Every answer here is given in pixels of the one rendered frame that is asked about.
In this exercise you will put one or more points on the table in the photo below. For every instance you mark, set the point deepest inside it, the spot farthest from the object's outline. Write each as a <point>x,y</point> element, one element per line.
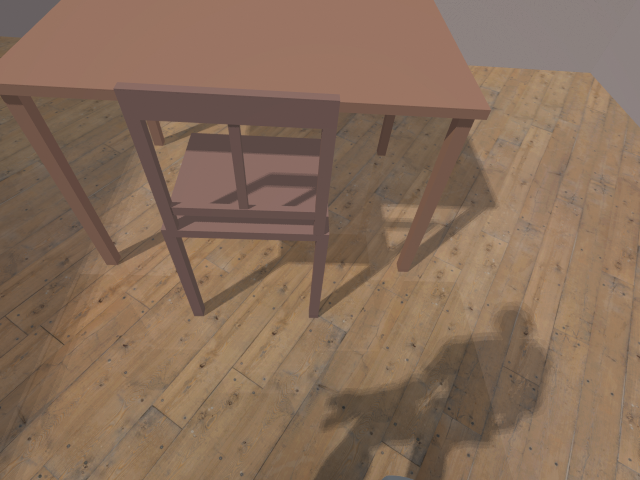
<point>388,57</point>

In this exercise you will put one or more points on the chair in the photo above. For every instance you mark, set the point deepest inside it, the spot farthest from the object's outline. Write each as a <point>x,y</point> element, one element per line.
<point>238,186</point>

